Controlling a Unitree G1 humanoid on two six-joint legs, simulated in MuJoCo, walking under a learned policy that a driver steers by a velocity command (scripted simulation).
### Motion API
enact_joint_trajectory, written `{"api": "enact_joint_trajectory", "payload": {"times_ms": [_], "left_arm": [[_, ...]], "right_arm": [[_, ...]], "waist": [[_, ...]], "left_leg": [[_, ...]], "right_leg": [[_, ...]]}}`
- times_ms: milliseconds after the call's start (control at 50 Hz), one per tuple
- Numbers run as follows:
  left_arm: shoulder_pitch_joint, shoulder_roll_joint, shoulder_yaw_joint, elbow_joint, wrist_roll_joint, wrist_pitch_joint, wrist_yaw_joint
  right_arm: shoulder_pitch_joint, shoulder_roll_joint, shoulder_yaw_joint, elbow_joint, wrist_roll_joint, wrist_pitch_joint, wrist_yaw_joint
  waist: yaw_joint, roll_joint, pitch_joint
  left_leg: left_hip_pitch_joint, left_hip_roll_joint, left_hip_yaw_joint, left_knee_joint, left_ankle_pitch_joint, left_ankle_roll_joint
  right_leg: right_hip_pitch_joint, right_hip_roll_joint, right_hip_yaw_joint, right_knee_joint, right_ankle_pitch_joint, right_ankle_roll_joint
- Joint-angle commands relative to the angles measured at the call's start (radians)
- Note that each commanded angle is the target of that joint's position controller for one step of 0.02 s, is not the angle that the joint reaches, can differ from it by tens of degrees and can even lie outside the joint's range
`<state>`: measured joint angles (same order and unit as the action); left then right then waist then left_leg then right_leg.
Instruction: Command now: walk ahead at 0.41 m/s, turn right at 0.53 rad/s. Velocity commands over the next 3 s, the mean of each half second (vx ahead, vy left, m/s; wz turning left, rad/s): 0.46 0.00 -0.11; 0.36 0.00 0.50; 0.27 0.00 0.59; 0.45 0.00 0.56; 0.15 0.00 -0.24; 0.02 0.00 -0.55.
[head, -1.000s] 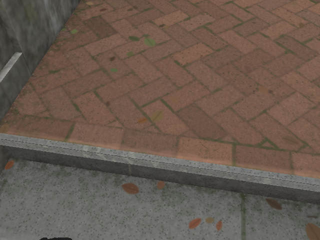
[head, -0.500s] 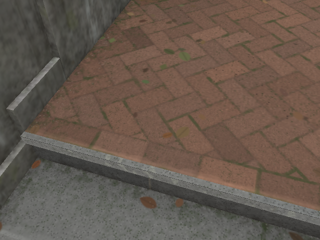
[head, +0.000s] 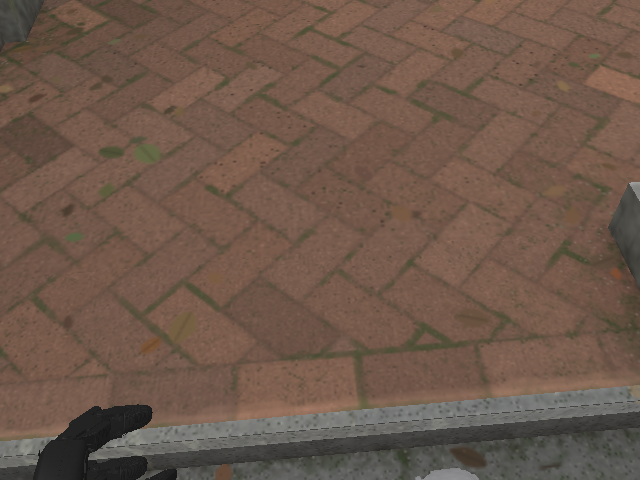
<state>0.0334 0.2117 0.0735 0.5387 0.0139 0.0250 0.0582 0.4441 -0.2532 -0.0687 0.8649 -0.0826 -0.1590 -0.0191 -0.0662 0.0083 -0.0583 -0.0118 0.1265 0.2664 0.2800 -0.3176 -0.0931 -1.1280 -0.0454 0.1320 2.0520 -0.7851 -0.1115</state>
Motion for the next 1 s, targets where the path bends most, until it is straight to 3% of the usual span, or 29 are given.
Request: {"api": "enact_joint_trajectory", "payload": {"times_ms": [20,80,100,120,140,160,180,200,240,300,340,380,420,460,500,540,620,700,740,760,780,800,820,840,860,880,920,960,1000], "left_arm": [[-0.296,-0.029,-0.05,-0.243,-0.005,-0.005,0.003],[-0.107,-0.054,-0.078,-0.211,-0.013,0.02,-0.081],[0.133,0.008,-0.036,-0.112,-0.009,0.019,-0.078],[0.462,0.068,0.003,-0.014,-0.037,0.02,-0.074],[0.554,0.143,0.036,0.017,-0.029,0.012,-0.061],[0.475,0.36,0.078,0.059,-0.005,0.008,-0.032],[0.37,0.339,0.07,0.03,0.008,-0.006,-0.007],[0.27,0.306,0.063,0.036,0.03,-0.021,-0.024],[0.124,0.152,0.032,0.134,0.015,-0.067,-0.049],[0.223,0.09,0.032,0.266,0.026,-0.101,-0.069],[0.369,0.002,0.01,0.367,0.01,-0.129,-0.069],[0.338,-0.04,-0.017,0.353,-0.003,-0.141,-0.049],[0.362,0.023,-0.006,0.368,0.008,-0.151,-0.049],[0.379,0.067,-0.001,0.372,-0.022,-0.15,-0.05],[0.416,0.05,-0.017,0.364,-0.028,-0.138,-0.06],[0.525,0.106,-0.003,0.351,-0.044,-0.131,-0.025],[0.647,0.105,-0.011,0.376,-0.045,-0.13,0.01],[0.636,0.062,-0.033,0.36,-0.063,-0.139,0.031],[0.567,0.116,-0.028,0.303,-0.06,-0.133,0.038],[0.509,0.169,-0.009,0.278,-0.073,-0.129,0.036],[0.357,0.243,0.018,0.204,-0.08,-0.138,0.026],[0.181,0.119,-0.011,0.079,-0.025,-0.162,-0.043],[0.048,0.156,0.004,-0.013,0.0,-0.195,-0.057],[0.034,0.066,-0.029,-0.049,-0.028,-0.195,-0.049],[0.089,-0.024,-0.062,-0.066,-0.028,-0.183,-0.029],[0.109,-0.071,-0.081,-0.082,0.008,-0.152,-0.012],[0.216,0.02,-0.07,-0.055,0.039,-0.094,0.001],[0.199,0.085,-0.054,-0.048,0.051,-0.071,0.024],[0.19,0.045,-0.075,-0.031,0.027,-0.065,-0.003]], "right_arm": [[-0.045,-0.16,-0.027,0.008,0.026,-0.016,0.018],[-0.174,-0.11,0.006,0.007,0.103,0.046,0.002],[-0.169,-0.23,-0.015,-0.03,0.114,0.043,0.004],[-0.234,-0.331,-0.044,-0.066,0.118,0.038,0.02],[-0.181,-0.329,-0.064,-0.073,0.136,0.029,0.056],[-0.175,-0.103,-0.023,-0.147,0.124,0.037,0.103],[0.005,-0.003,-0.015,-0.084,0.098,0.038,0.104],[0.049,0.075,-0.011,-0.099,0.076,0.051,0.073],[-0.039,0.076,-0.007,-0.159,0.002,0.05,0.033],[-0.144,0.068,0.004,-0.178,0.032,0.052,0.026],[-0.256,0.169,0.042,-0.221,0.044,0.078,0.019],[-0.246,0.155,0.037,-0.213,0.054,0.126,0.02],[-0.311,0.141,0.034,-0.226,0.085,0.146,0.0],[-0.333,0.191,0.06,-0.255,0.093,0.156,0.011],[-0.461,0.207,0.082,-0.328,0.066,0.178,0.02],[-0.525,0.153,0.075,-0.333,0.08,0.207,0.019],[-0.565,0.18,0.087,-0.306,0.037,0.224,0.053],[-0.59,0.134,0.086,-0.284,0.097,0.252,0.032],[-0.432,0.021,0.038,-0.232,0.101,0.248,0.026],[-0.335,-0.008,0.026,-0.206,0.098,0.239,0.029],[-0.171,-0.069,-0.004,-0.187,0.092,0.206,0.043],[-0.217,-0.139,-0.029,-0.226,0.089,0.193,0.016],[-0.179,-0.19,-0.057,-0.218,0.065,0.184,-0.011],[-0.18,-0.198,-0.057,-0.157,0.056,0.155,-0.026],[-0.194,-0.109,-0.024,-0.102,0.033,0.131,-0.041],[-0.238,-0.088,-0.014,-0.103,0.018,0.112,-0.048],[-0.352,-0.071,0.008,-0.112,0.04,0.109,-0.023],[-0.32,-0.062,0.007,-0.107,0.048,0.092,0.004],[-0.239,-0.099,-0.013,-0.096,0.065,0.091,0.005]], "waist": [[0.062,0.031,0.261],[0.125,0.067,0.152],[0.214,0.171,-0.052],[0.373,0.233,-0.285],[0.417,0.107,-0.356],[0.261,-0.441,-0.312],[0.176,-0.373,-0.374],[0.068,-0.301,-0.355],[-0.04,-0.12,-0.148],[0.046,-0.158,-0.07],[0.064,-0.056,0.022],[0.039,-0.001,0.107],[0.064,-0.023,0.134],[0.028,-0.013,0.184],[0.006,0.014,0.165],[0.066,-0.002,0.148],[0.102,-0.019,0.019],[0.029,-0.221,-0.04],[-0.065,-0.284,-0.08],[-0.095,-0.321,-0.113],[-0.223,-0.249,-0.17],[-0.21,0.109,-0.221],[-0.202,-0.116,-0.328],[-0.135,-0.127,-0.24],[-0.012,-0.163,-0.061],[0.071,-0.212,0.049],[0.204,-0.214,0.139],[0.188,-0.127,0.14],[0.143,-0.036,0.031]], "left_leg": [[0.034,0.297,-0.16,-0.318,-0.139,0.204],[-0.491,0.119,0.057,-0.47,0.157,0.268],[-0.435,0.122,0.065,-0.177,1.088,0.289],[-0.313,0.133,0.033,0.176,1.464,0.245],[-0.326,0.081,-0.087,0.581,1.015,0.165],[-0.587,-0.16,-0.207,1.033,0.045,0.07],[-0.55,-0.247,-0.569,1.428,0.056,0.083],[-0.578,-0.249,-0.648,1.551,0.149,0.09],[-0.697,-0.16,-0.496,1.531,0.322,0.111],[-0.939,-0.215,-0.461,1.797,0.225,0.175],[-1.13,-0.212,-0.46,1.864,0.19,0.206],[-1.172,-0.213,-0.493,1.763,0.249,0.186],[-1.253,-0.267,-0.36,1.808,0.139,0.167],[-1.314,-0.26,-0.358,1.785,0.053,0.18],[-1.35,-0.214,-0.307,1.675,-0.007,0.2],[-1.361,-0.202,-0.173,1.549,-0.095,0.185],[-1.546,-0.181,-0.152,1.59,-0.193,0.224],[-0.892,-0.297,0.112,1.159,-0.181,0.314],[-0.606,-0.378,0.089,0.96,-0.271,0.32],[-0.508,-0.388,0.019,0.834,-0.294,0.329],[-0.181,-0.324,-0.298,0.608,-0.172,0.414],[0.062,-0.013,-1.032,0.301,0.034,0.627],[0.09,0.076,-1.311,0.187,0.398,0.65],[0.018,0.087,-1.224,0.197,0.458,0.622],[-0.134,0.059,-1.103,0.215,0.537,0.563],[-0.261,0.016,-0.967,0.235,0.554,0.504],[-0.573,-0.071,-0.65,0.133,0.594,0.393],[-0.657,-0.174,-0.487,0.127,0.756,0.324],[-0.586,-0.199,-0.442,0.188,0.995,0.246]], "right_leg": [[-0.429,-0.079,-0.016,-0.094,-0.017,-0.006],[0.532,-0.036,-0.323,-0.67,0.305,-0.066],[0.876,0.103,-0.381,-0.602,0.357,-0.061],[1.101,0.153,-0.296,-0.701,0.466,-0.065],[1.186,0.18,-0.097,-1.049,0.47,-0.058],[1.097,-0.064,0.464,-1.477,0.357,-0.005],[1.01,-0.192,0.639,-1.671,0.299,0.061],[0.886,-0.229,0.627,-1.656,0.114,0.088],[0.704,-0.157,0.524,-1.552,-0.03,0.075],[0.767,-0.176,0.373,-1.54,0.19,-0.051],[0.807,-0.185,0.252,-1.563,0.368,-0.024],[0.746,-0.198,0.146,-1.64,0.408,0.018],[0.758,-0.181,0.032,-1.735,0.497,0.056],[0.764,-0.187,-0.051,-1.765,0.704,0.082],[0.846,-0.161,-0.13,-1.826,0.788,0.101],[0.975,-0.189,-0.137,-1.934,0.901,0.064],[1.491,-0.206,-0.19,-1.779,1.417,0.082],[1.259,-0.172,-0.358,-1.748,2.435,0.115],[1.224,-0.227,-0.33,-1.476,2.76,0.087],[1.216,-0.229,-0.304,-1.297,2.756,0.091],[0.927,-0.148,-0.29,-0.846,2.262,0.105],[0.307,0.196,-0.247,-0.141,0.456,0.158],[0.224,0.193,0.0,0.138,0.472,0.11],[0.155,0.14,0.043,0.176,0.481,0.093],[0.092,0.109,0.045,0.126,0.467,0.071],[0.062,0.088,0.036,0.108,0.4,0.077],[0.258,0.029,-0.016,-0.248,0.358,0.079],[0.404,0.007,-0.093,-0.631,0.433,0.105],[0.627,-0.001,-0.143,-1.004,0.67,0.093]]}}
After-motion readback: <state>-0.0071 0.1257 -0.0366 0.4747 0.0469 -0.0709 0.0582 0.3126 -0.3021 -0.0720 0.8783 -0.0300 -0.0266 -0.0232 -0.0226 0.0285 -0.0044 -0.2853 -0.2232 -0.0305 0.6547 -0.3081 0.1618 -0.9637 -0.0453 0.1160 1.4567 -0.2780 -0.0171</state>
